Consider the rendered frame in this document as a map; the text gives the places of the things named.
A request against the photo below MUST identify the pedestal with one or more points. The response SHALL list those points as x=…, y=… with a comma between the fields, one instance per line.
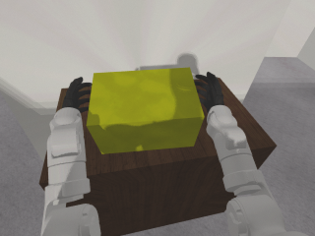
x=134, y=191

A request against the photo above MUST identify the carton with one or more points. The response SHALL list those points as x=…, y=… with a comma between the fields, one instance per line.
x=144, y=110

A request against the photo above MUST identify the robot left forearm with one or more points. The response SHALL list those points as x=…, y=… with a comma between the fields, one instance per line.
x=66, y=161

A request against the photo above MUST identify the robot left upper arm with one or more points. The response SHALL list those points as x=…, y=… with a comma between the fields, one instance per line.
x=79, y=220

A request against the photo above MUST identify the robot right forearm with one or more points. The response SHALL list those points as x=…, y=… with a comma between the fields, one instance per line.
x=240, y=173

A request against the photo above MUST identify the robot right upper arm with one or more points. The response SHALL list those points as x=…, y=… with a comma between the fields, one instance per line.
x=256, y=216

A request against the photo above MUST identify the right robot hand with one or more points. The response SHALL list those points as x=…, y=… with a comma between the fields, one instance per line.
x=213, y=95

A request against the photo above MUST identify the left robot hand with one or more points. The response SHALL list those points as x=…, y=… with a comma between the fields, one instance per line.
x=73, y=94

